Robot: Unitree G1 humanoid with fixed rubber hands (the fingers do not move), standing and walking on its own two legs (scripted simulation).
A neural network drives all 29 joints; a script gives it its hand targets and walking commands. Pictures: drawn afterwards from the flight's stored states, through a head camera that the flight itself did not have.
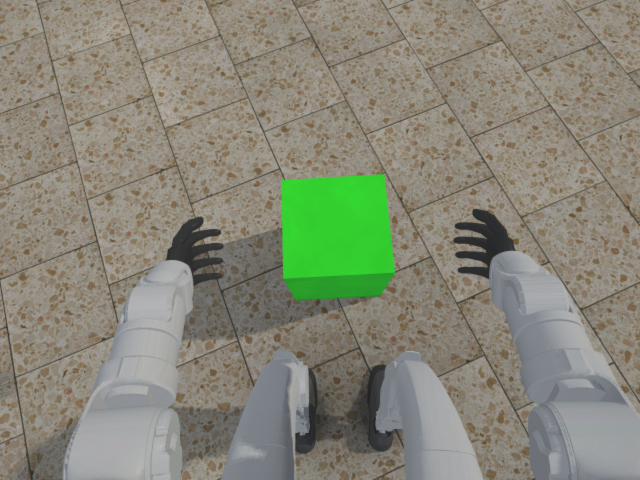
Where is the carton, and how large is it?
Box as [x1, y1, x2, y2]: [281, 174, 394, 300]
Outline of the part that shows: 383,174 281,180 283,278 296,300 380,295 394,272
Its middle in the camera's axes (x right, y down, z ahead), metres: +0.04 +0.01 +1.00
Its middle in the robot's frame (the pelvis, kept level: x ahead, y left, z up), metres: +0.54 +0.02 -0.54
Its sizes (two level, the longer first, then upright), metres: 0.239 0.234 0.288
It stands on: the floor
